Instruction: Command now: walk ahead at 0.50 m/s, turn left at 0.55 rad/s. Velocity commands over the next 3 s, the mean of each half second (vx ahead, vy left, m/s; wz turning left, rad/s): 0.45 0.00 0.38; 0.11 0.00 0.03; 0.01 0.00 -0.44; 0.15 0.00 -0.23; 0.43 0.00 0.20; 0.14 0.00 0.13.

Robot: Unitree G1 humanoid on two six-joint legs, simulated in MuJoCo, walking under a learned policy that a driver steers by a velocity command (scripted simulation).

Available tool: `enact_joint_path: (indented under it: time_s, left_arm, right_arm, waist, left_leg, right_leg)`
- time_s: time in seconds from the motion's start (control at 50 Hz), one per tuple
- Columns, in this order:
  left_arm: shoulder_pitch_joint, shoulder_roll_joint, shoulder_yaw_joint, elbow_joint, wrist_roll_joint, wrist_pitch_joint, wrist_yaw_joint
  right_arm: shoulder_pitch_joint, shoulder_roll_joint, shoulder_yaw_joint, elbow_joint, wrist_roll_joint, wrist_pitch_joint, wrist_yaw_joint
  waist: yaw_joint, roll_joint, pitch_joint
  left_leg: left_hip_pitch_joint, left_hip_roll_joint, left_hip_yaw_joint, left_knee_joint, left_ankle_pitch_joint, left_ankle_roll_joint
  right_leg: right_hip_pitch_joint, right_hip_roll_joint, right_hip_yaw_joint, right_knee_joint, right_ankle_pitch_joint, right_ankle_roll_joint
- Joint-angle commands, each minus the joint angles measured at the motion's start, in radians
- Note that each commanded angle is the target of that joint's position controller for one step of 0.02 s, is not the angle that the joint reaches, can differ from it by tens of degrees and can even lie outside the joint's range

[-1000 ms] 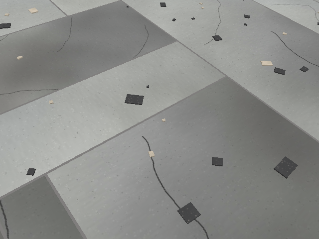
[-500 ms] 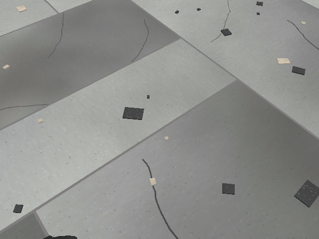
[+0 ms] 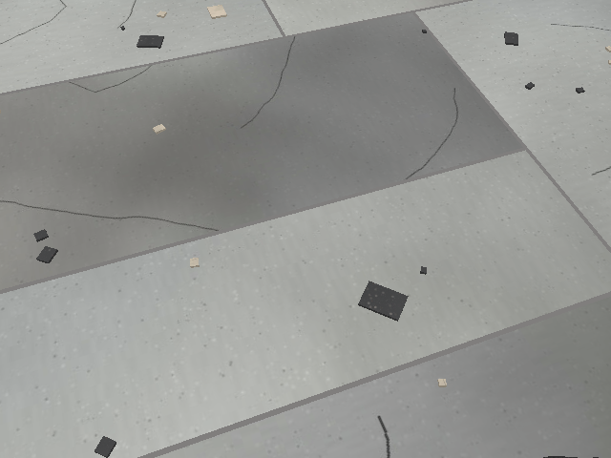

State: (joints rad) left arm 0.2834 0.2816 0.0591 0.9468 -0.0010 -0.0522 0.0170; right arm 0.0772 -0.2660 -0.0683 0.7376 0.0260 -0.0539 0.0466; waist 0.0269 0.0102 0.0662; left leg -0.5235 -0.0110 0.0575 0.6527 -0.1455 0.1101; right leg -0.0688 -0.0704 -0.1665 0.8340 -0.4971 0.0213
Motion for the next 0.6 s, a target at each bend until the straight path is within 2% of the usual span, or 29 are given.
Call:
enact_joint_path:
  time_s: [0.02,0.04,0.06,0.08,0.1,0.14,0.18,0.26,0.3,0.34,0.38,0.4,0.42,0.44,0.46,0.48,0.5,0.52,0.54,0.56,0.58,0.6]
  left_arm:
    - [-0.098,0.132,0.011,-0.162,-0.042,-0.093,-0.027]
    - [-0.125,0.125,0.007,-0.172,-0.045,-0.107,-0.027]
    - [-0.119,0.122,0.011,-0.157,-0.023,-0.108,-0.019]
    - [-0.103,0.135,0.022,-0.149,-0.008,-0.097,-0.015]
    - [-0.090,0.134,0.025,-0.150,-0.002,-0.081,-0.017]
    - [-0.089,0.105,0.022,-0.161,0.013,-0.058,-0.015]
    - [-0.152,0.085,0.016,-0.187,0.017,-0.049,-0.011]
    - [-0.281,0.047,-0.004,-0.217,0.007,-0.058,-0.025]
    - [-0.328,0.058,-0.004,-0.233,-0.002,-0.065,-0.033]
    - [-0.356,0.082,0.000,-0.248,-0.005,-0.072,-0.041]
    - [-0.344,0.103,0.008,-0.252,0.009,-0.083,-0.049]
    - [-0.315,0.111,0.012,-0.244,0.014,-0.088,-0.051]
    - [-0.249,0.122,0.019,-0.225,0.020,-0.094,-0.051]
    - [-0.154,0.147,0.030,-0.197,0.031,-0.100,-0.050]
    - [-0.040,0.204,0.039,-0.185,0.050,-0.103,-0.047]
    - [0.042,0.225,0.045,-0.155,0.044,-0.084,-0.048]
    - [0.078,0.162,0.032,-0.141,0.004,-0.069,-0.057]
    - [0.003,0.134,0.023,-0.158,-0.007,-0.060,-0.056]
    - [-0.081,0.097,0.007,-0.172,0.002,-0.051,-0.053]
    - [-0.142,0.067,-0.007,-0.175,0.010,-0.047,-0.051]
    - [-0.172,0.057,-0.013,-0.169,0.019,-0.044,-0.049]
    - [-0.194,0.055,-0.014,-0.158,0.024,-0.040,-0.050]
  right_arm:
    - [0.347,-0.222,-0.067,0.002,-0.020,-0.014,-0.013]
    - [0.287,-0.186,-0.058,-0.005,-0.014,-0.022,-0.015]
    - [0.207,-0.155,-0.049,-0.024,-0.012,-0.023,-0.016]
    - [0.156,-0.123,-0.037,-0.044,-0.019,-0.024,-0.019]
    - [0.137,-0.118,-0.033,-0.055,-0.025,-0.024,-0.022]
    - [0.151,-0.142,-0.040,-0.056,-0.017,-0.028,-0.032]
    - [0.180,-0.166,-0.046,-0.050,-0.014,-0.027,-0.048]
    - [0.241,-0.154,-0.039,-0.025,-0.013,-0.022,-0.060]
    - [0.277,-0.159,-0.039,-0.003,-0.012,-0.024,-0.057]
    - [0.300,-0.157,-0.038,0.014,-0.010,-0.022,-0.057]
    - [0.305,-0.154,-0.037,0.026,-0.016,-0.011,-0.066]
    - [0.299,-0.155,-0.037,0.029,-0.019,-0.004,-0.070]
    - [0.278,-0.155,-0.036,0.023,-0.020,0.002,-0.073]
    - [0.262,-0.143,-0.029,0.013,-0.022,0.005,-0.074]
    - [0.283,-0.103,-0.012,-0.013,-0.039,0.004,-0.074]
    - [0.457,-0.039,0.009,0.019,-0.027,-0.003,-0.069]
    - [0.484,-0.117,-0.004,0.044,-0.011,-0.003,-0.066]
    - [0.375,-0.167,-0.019,0.028,0.003,0.007,-0.069]
    - [0.288,-0.166,-0.018,0.008,-0.006,0.020,-0.076]
    - [0.249,-0.151,-0.019,-0.004,-0.019,0.033,-0.081]
    - [0.251,-0.129,-0.018,-0.009,-0.025,0.047,-0.084]
    - [0.275,-0.096,-0.011,-0.001,-0.024,0.059,-0.087]
  waist:
    - [-0.158,0.106,-0.350]
    - [-0.124,0.057,-0.238]
    - [-0.073,-0.012,-0.172]
    - [-0.036,-0.004,-0.138]
    - [-0.014,0.012,-0.129]
    - [-0.002,0.013,-0.116]
    - [-0.015,0.021,-0.089]
    - [-0.083,0.070,-0.068]
    - [-0.106,0.082,-0.049]
    - [-0.113,0.082,-0.033]
    - [-0.097,0.089,-0.029]
    - [-0.081,0.101,-0.044]
    - [-0.044,0.107,-0.080]
    - [0.004,0.092,-0.151]
    - [0.029,-0.007,-0.300]
    - [0.002,-0.267,-0.452]
    - [0.023,-0.223,-0.498]
    - [0.035,-0.135,-0.349]
    - [0.019,-0.068,-0.256]
    - [-0.009,-0.049,-0.191]
    - [-0.040,-0.079,-0.169]
    - [-0.060,-0.114,-0.158]
  left_leg:
    - [0.904,0.337,-0.797,-0.365,-0.139,0.278]
    - [0.760,0.293,-0.638,-0.361,-0.056,0.236]
    - [0.603,0.247,-0.524,-0.367,0.046,0.202]
    - [0.489,0.214,-0.450,-0.387,0.142,0.184]
    - [0.422,0.195,-0.423,-0.410,0.185,0.182]
    - [0.348,0.173,-0.365,-0.431,0.279,0.192]
    - [0.317,0.150,-0.312,-0.444,0.293,0.179]
    - [0.293,0.101,-0.236,-0.445,0.160,0.112]
    - [0.317,0.130,-0.264,-0.445,0.098,0.107]
    - [0.402,0.169,-0.300,-0.405,0.102,0.105]
    - [0.483,0.192,-0.322,-0.329,0.254,0.083]
    - [0.513,0.192,-0.325,-0.280,0.353,0.066]
    - [0.524,0.170,-0.314,-0.205,0.486,0.043]
    - [0.503,0.114,-0.282,-0.082,0.562,0.009]
    - [0.350,0.044,-0.254,0.149,0.343,-0.038]
    - [0.050,-0.099,-0.196,0.519,-0.392,-0.119]
    - [-0.030,-0.092,-0.279,0.635,-0.551,-0.130]
    - [-0.092,-0.049,-0.273,0.674,-0.491,-0.139]
    - [-0.088,-0.008,-0.230,0.627,-0.431,-0.147]
    - [-0.051,0.032,-0.209,0.551,-0.383,-0.154]
    - [0.028,0.066,-0.192,0.465,-0.349,-0.156]
    - [0.102,0.069,-0.167,0.370,-0.335,-0.162]
  right_leg:
    - [-0.757,0.065,0.266,0.590,-0.030,-0.038]
    - [-0.758,0.017,0.255,0.514,0.063,-0.057]
    - [-0.689,-0.024,0.251,0.418,0.124,-0.053]
    - [-0.609,-0.050,0.254,0.349,0.164,-0.044]
    - [-0.555,-0.057,0.253,0.315,0.186,-0.032]
    - [-0.528,-0.049,0.231,0.232,0.228,0.006]
    - [-0.549,-0.033,0.214,0.095,0.333,0.036]
    - [-0.464,0.012,0.188,-0.214,0.612,0.038]
    - [-0.451,0.021,0.192,-0.269,0.659,0.025]
    - [-0.490,0.021,0.206,-0.311,0.615,0.000]
    - [-0.493,0.035,0.205,-0.356,0.553,-0.033]
    - [-0.462,0.046,0.198,-0.368,0.526,-0.050]
    - [-0.375,0.069,0.174,-0.397,0.543,-0.071]
    - [-0.219,0.063,0.163,-0.419,0.685,-0.097]
    - [0.070,-0.094,0.303,-0.324,1.040,-0.166]
    - [0.406,-0.334,0.613,-0.311,1.229,-0.357]
    - [0.407,-0.354,0.744,-0.373,1.028,-0.375]
    - [0.286,-0.312,0.637,-0.405,0.894,-0.328]
    - [0.150,-0.261,0.537,-0.434,0.855,-0.289]
    - [0.018,-0.230,0.474,-0.463,0.856,-0.275]
    - [-0.076,-0.193,0.424,-0.493,0.846,-0.258]
    - [-0.144,-0.156,0.370,-0.515,0.850,-0.246]
